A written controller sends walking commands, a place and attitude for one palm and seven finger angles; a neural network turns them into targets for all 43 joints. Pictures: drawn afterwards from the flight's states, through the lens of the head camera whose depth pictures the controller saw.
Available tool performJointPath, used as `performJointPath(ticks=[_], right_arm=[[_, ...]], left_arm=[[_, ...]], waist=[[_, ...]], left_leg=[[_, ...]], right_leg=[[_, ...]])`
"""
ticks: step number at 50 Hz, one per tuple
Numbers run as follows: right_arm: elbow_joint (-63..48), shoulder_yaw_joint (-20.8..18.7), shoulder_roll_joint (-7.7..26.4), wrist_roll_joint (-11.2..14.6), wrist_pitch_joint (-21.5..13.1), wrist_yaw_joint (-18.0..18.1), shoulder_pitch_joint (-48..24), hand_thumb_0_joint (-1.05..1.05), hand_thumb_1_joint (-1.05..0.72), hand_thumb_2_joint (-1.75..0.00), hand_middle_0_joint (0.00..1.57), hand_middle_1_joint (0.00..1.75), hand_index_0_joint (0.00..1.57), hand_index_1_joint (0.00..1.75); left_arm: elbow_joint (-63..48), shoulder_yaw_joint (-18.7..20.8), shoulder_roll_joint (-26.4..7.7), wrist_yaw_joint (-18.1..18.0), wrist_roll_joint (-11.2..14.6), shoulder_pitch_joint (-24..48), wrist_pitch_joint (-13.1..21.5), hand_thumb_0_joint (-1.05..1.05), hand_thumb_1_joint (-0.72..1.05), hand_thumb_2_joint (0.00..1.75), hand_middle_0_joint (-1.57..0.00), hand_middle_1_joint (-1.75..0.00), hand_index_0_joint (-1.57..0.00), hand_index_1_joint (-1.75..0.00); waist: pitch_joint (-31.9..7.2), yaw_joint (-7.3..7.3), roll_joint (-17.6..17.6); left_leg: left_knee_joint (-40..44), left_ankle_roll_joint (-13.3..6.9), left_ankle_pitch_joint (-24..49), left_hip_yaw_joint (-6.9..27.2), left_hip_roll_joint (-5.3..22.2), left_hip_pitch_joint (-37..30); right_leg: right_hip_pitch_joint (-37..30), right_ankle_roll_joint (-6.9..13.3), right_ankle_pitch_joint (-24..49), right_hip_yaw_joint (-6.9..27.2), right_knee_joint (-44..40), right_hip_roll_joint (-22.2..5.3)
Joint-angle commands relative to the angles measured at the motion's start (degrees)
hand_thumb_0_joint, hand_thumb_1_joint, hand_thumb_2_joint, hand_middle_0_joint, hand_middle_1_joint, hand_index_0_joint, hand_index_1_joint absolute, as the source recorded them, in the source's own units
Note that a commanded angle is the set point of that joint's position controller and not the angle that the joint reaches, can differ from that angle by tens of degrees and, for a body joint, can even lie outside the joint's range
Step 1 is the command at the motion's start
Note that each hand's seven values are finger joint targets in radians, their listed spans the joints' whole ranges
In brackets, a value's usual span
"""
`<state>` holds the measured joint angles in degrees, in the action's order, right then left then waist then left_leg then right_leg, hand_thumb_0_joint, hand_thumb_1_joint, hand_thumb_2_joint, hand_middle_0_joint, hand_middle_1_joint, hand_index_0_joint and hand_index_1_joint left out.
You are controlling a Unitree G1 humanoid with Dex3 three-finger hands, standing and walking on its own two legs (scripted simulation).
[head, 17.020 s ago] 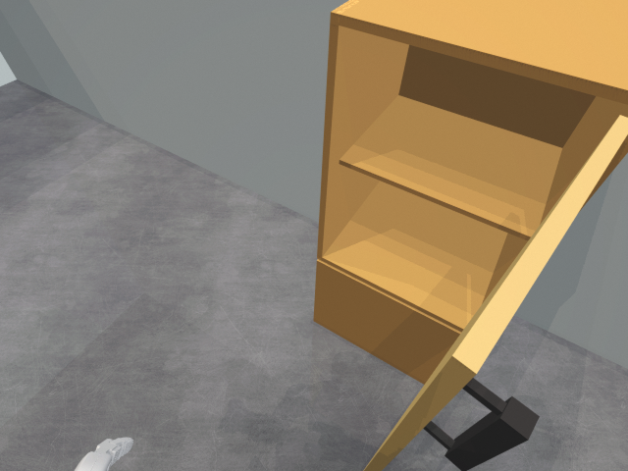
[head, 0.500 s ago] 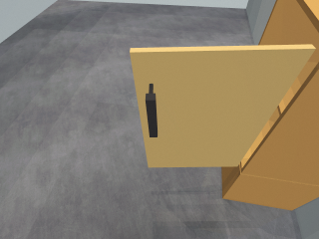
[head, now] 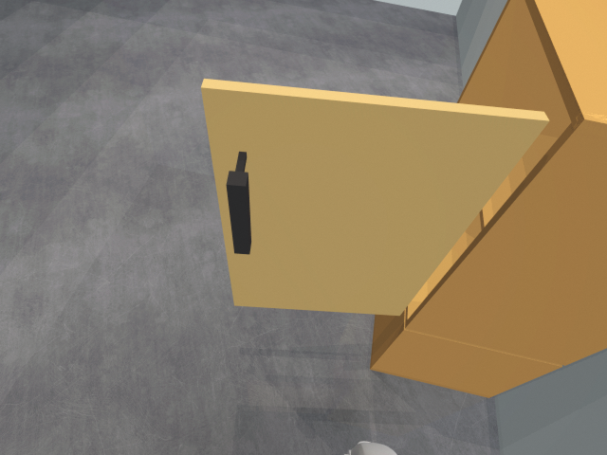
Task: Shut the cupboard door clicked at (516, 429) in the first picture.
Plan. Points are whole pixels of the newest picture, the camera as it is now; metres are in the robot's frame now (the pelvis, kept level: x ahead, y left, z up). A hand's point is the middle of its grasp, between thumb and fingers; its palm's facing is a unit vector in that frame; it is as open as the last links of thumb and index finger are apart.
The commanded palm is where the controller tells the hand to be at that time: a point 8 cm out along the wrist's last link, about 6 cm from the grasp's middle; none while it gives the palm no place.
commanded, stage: shuffle to correct the standing spot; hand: left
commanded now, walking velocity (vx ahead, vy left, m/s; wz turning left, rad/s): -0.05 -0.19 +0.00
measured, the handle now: (242, 205) +0.43 +0.12 +0.05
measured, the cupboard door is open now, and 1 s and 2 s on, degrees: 100 100 100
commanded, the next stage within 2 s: come to a stop and stand still in 0.02 s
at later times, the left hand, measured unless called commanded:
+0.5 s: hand out of the picture +0.00 +0.09 -0.17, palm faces +0.09 -0.97 -0.21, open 7.3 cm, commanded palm none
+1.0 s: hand out of the picture -0.03 +0.09 -0.18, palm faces +0.00 -0.98 -0.21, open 7.4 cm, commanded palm none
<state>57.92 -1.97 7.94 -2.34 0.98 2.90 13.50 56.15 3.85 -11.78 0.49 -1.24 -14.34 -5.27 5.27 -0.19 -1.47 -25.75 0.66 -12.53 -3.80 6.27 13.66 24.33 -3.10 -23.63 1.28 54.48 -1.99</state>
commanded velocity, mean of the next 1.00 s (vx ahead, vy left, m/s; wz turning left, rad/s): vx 0.05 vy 0.03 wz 0.00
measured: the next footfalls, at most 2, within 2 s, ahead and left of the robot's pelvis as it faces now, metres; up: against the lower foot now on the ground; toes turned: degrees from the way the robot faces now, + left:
right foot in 0.12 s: +0.02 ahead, -0.20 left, +0.00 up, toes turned -3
left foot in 0.58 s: -0.01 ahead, +0.04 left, +0.00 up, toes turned +1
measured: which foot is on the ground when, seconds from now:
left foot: down 0.00-0.12, up 0.14-0.56, down 0.58-1.00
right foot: up 0.00-0.10, down 0.12-0.60, up 0.62-0.92, down 0.94-1.00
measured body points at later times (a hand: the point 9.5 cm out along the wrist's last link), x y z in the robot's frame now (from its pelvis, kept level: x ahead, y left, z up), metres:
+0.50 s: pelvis -0.04 -0.09 -0.01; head -0.02 -0.09 +0.44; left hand +0.00 +0.15 -0.16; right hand +0.03 -0.32 -0.16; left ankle -0.05 +0.02 -0.72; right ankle -0.02 -0.19 -0.75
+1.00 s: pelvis -0.05 -0.08 -0.01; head -0.02 -0.09 +0.44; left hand -0.03 +0.14 -0.16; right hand -0.05 -0.30 -0.17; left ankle -0.05 +0.04 -0.75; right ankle -0.08 -0.18 -0.75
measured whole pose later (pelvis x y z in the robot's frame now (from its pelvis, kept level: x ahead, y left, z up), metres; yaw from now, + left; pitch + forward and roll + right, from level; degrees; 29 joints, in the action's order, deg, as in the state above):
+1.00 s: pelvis -0.05 -0.08 -0.01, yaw +0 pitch +1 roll +0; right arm 62.0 -0.3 9.2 -1.3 0.5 1.0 16.5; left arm 61.8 -0.1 -8.4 -1.8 -1.1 -15.2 0.7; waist 2.3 0.6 1.6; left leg -29.3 -0.1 -15.8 -1.4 1.2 14.4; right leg 10.5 1.5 -16.7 -1.8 26.7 1.3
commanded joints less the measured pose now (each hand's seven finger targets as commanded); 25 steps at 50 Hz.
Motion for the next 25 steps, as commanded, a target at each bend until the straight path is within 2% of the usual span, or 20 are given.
performJointPath(ticks=[1,2,3,4,5,6,7,8,9,10,11,13,14,15,18,19,20,23,25], right_arm=[[-1.6,-4.5,14.4,-0.1,0.0,0.3,4.2,0.0,-0.9,-0.9,0.2,0.3,0.2,0.3],[-1.9,-4.8,15.2,0.0,0.2,0.2,3.5,0.0,-0.9,-0.9,0.2,0.3,0.2,0.3],[-1.9,-5.1,15.7,0.3,0.3,0.1,3.1,0.0,-0.9,-0.9,0.2,0.3,0.2,0.3],[-2.1,-5.2,15.0,0.5,0.3,0.0,2.6,0.0,-0.9,-0.9,0.2,0.3,0.2,0.3],[-2.4,-5.0,12.5,1.1,0.3,-0.2,3.3,0.0,-0.9,-0.9,0.2,0.3,0.2,0.3],[-3.9,-4.0,7.4,1.3,0.5,-0.4,2.2,0.0,-0.9,-0.9,0.2,0.3,0.2,0.3],[-5.4,-3.1,6.1,1.5,1.1,-0.1,-0.6,0.0,-0.9,-0.9,0.2,0.3,0.2,0.3],[-5.4,-2.7,5.2,1.7,1.4,-0.3,0.5,0.0,-0.9,-0.9,0.2,0.3,0.2,0.3],[-5.2,-2.4,4.2,1.5,1.7,-0.4,0.6,0.0,-0.9,-0.9,0.2,0.3,0.2,0.3],[-3.3,-2.0,4.9,1.4,1.5,-1.0,1.3,0.0,-0.9,-0.9,0.2,0.3,0.2,0.3],[-2.4,-1.7,5.2,1.4,1.0,-1.6,1.9,0.0,-0.9,-0.9,0.2,0.3,0.2,0.3],[-1.7,-1.4,5.2,1.6,0.6,-2.0,1.7,0.0,-0.9,-0.9,0.2,0.3,0.2,0.3],[-1.6,-1.3,5.4,1.7,0.6,-2.2,0.7,0.0,-0.9,-0.9,0.2,0.3,0.2,0.3],[-2.1,-1.2,5.6,1.6,0.8,-2.2,-0.3,0.0,-0.9,-0.9,0.2,0.3,0.2,0.3],[-3.1,-1.1,6.6,1.4,1.0,-2.3,-1.4,0.0,-0.9,-0.9,0.2,0.3,0.2,0.3],[-3.4,-1.2,6.8,1.4,1.1,-2.4,-1.9,0.0,-0.9,-0.9,0.2,0.3,0.2,0.3],[-3.8,-1.2,6.7,1.4,1.1,-2.4,-2.3,0.0,-0.9,-0.9,0.2,0.3,0.2,0.3],[-4.3,-1.0,6.3,1.6,1.0,-2.5,-1.6,0.0,-0.9,-0.9,0.2,0.3,0.2,0.3],[-3.7,-1.0,5.3,1.6,0.8,-2.5,0.8,0.0,-0.9,-0.9,0.2,0.3,0.2,0.3]], left_arm=[[-4.2,0.4,-1.7,0.2,0.4,1.1,1.9,0.0,0.9,0.9,-0.2,-0.3,-0.2,-0.3],[-3.9,0.5,-2.2,0.3,0.5,0.0,2.2,0.0,0.9,0.9,-0.2,-0.3,-0.2,-0.3],[-3.2,0.7,-2.7,0.4,0.5,-1.4,2.6,0.0,0.9,0.9,-0.2,-0.3,-0.2,-0.3],[-2.5,1.0,-4.2,0.5,0.3,-3.9,3.1,0.0,0.9,0.9,-0.2,-0.3,-0.2,-0.3],[-1.7,1.6,-7.4,0.2,0.0,-6.3,3.6,0.0,0.9,0.9,-0.2,-0.3,-0.2,-0.3],[-1.1,2.6,-12.7,-0.5,-0.7,-7.1,3.6,0.0,0.9,0.9,-0.2,-0.3,-0.2,-0.3],[-1.9,1.9,-12.3,-0.9,-0.8,-7.9,3.3,0.0,0.9,0.9,-0.2,-0.3,-0.2,-0.3],[-2.8,1.1,-10.5,-1.1,-0.8,-6.1,3.6,0.0,0.9,0.9,-0.2,-0.3,-0.2,-0.3],[-2.2,0.8,-8.3,-1.6,-0.5,-3.4,4.5,0.0,0.9,0.9,-0.2,-0.3,-0.2,-0.3],[-2.2,0.1,-7.2,-1.8,-0.1,-0.6,5.1,0.0,0.9,0.9,-0.2,-0.3,-0.2,-0.3],[-2.4,-0.7,-5.7,-1.9,0.1,0.4,5.8,0.0,0.9,0.9,-0.2,-0.3,-0.2,-0.3],[-2.4,-0.7,-6.3,-1.9,-0.1,-0.3,6.5,0.0,0.9,0.9,-0.2,-0.3,-0.2,-0.3],[-2.3,-0.4,-7.3,-2.1,-0.1,-1.2,6.5,0.0,0.9,0.9,-0.2,-0.3,-0.2,-0.3],[-2.2,-0.1,-8.2,-2.2,-0.1,-2.2,6.4,0.0,0.9,0.9,-0.2,-0.3,-0.2,-0.3],[-1.7,0.6,-9.2,-2.5,-0.1,-3.9,6.2,0.0,0.9,0.9,-0.2,-0.3,-0.2,-0.3],[-1.5,0.9,-9.4,-2.6,-0.1,-4.6,6.0,0.0,0.9,0.9,-0.2,-0.3,-0.2,-0.3],[-1.5,1.2,-9.8,-2.8,-0.1,-4.9,6.0,0.0,0.9,0.9,-0.2,-0.3,-0.2,-0.3],[-1.6,1.5,-10.3,-2.9,-0.2,-3.8,5.7,0.0,0.9,0.9,-0.2,-0.3,-0.2,-0.3],[-2.1,1.6,-10.2,-2.7,-0.2,-1.7,5.4,0.0,0.9,0.9,-0.2,-0.3,-0.2,-0.3]], waist=[[-6.6,2.8,16.2],[-7.5,2.47,16.3],[-8.1,1.65,15.1],[-7.9,0.4,12.9],[-9.8,-0.38,4.1],[-8.7,-1.37,-14.3],[-10.6,-3.36,-17.0],[-10.3,-2.04,-9.9],[-9.7,-0.4,-12.5],[-8.4,0.32,-12.6],[-6.9,0.54,-11.6],[-5.4,-0.07,-8.7],[-4.8,-1.23,-6.4],[-3.8,-1.81,-5.5],[-3.4,-3.04,-6.0],[-3.2,-3.6,-4.6],[-3.2,-3.78,-4.6],[-4.7,-3.37,-5.5],[-4.8,-1.86,-4.8]], left_leg=[[3.2,-7.9,26.6,8.2,11.5,-8.7],[1.8,-7.1,26.2,8.3,11.3,-7.8],[-0.4,-5.6,24.0,7.4,10.2,-5.6],[-4.2,-3.3,19.5,5.4,7.5,-2.8],[-9.6,-0.6,7.7,2.5,3.7,2.6],[-20.5,2.2,-19.0,-3.5,-3.3,16.5],[-31.9,1.2,-27.2,0.9,-5.2,16.0],[-36.2,0.4,-23.3,4.0,-4.1,13.9],[-34.9,0.3,-21.7,4.6,-3.3,12.9],[-34.7,0.7,-17.7,4.5,-2.8,12.5],[-33.1,1.1,-14.7,4.1,-2.8,12.0],[-27.0,1.9,-12.9,2.9,-3.9,10.7],[-24.7,2.1,-12.9,2.4,-4.4,10.5],[-23.4,2.3,-13.0,2.5,-4.5,10.8],[-20.6,2.2,-13.3,3.6,-4.6,12.1],[-20.2,2.1,-13.6,3.6,-4.9,12.3],[-19.7,2.0,-13.8,4.1,-4.8,12.7],[-16.1,1.5,-13.5,4.7,-5.0,9.7],[-9.5,1.1,-10.3,3.6,-5.6,3.1]], right_leg=[[-1.3,0.3,-2.4,-4.7,-13.5,0.8],[-4.2,0.7,-0.7,-5.3,-17.5,1.3],[-8.5,1.0,4.5,-6.1,-23.5,1.9],[-12.9,1.1,12.3,-6.5,-31.3,2.0],[-19.9,1.7,21.6,-2.7,-36.4,-2.5],[-25.8,5.9,41.5,7.7,-34.2,-13.9],[-20.3,11.2,50.4,10.0,-33.2,-17.9],[-15.6,13.1,42.0,6.8,-33.8,-17.3],[-13.9,12.1,37.5,8.7,-35.2,-15.2],[-14.4,11.6,33.1,8.3,-35.3,-13.5],[-14.2,11.1,32.9,7.0,-35.1,-12.6],[-15.3,11.1,35.1,7.0,-35.0,-12.9],[-16.1,12.1,34.8,8.2,-35.4,-14.3],[-16.5,12.8,33.6,9.8,-36.0,-15.4],[-19.2,14.6,27.9,13.8,-37.4,-17.7],[-19.5,15.3,26.7,14.6,-37.7,-18.5],[-20.0,15.6,27.1,15.2,-37.5,-19.0],[-18.8,15.5,24.7,15.1,-37.3,-19.1],[-13.6,13.7,17.7,13.1,-37.6,-17.1]])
